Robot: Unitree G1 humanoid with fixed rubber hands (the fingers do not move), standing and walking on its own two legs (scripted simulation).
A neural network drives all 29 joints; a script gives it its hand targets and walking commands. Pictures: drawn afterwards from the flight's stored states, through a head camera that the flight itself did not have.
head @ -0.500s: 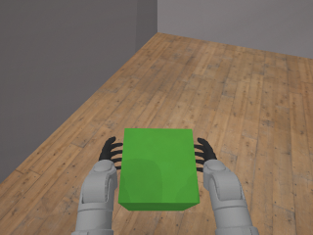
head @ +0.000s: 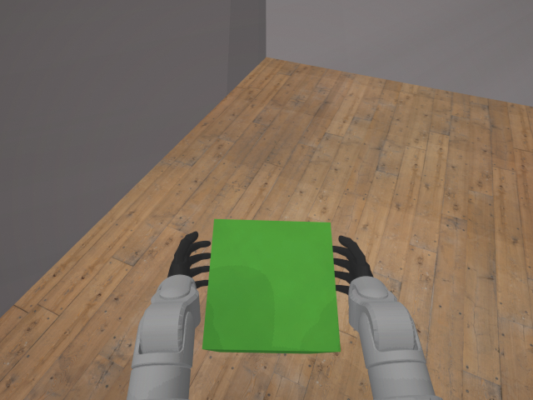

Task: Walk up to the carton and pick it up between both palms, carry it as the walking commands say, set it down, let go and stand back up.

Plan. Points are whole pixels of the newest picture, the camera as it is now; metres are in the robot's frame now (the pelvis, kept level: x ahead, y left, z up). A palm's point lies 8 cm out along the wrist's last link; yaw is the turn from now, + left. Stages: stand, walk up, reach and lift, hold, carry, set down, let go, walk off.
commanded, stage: carry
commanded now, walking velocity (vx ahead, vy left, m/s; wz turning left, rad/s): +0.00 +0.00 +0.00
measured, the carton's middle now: (268, 295) +0.32 +0.00 -0.04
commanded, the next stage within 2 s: none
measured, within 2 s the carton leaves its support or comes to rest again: neither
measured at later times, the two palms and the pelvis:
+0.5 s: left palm (208, 242) +0.40 +0.10 +0.01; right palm (358, 246) +0.38 -0.16 +0.00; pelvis +0.10 -0.02 -0.02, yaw -2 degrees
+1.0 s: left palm (234, 216) +0.45 +0.06 +0.01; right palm (372, 219) +0.45 -0.20 +0.00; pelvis +0.16 -0.07 -0.02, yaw +0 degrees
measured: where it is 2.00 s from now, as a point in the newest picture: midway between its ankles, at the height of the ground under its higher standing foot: outside the picture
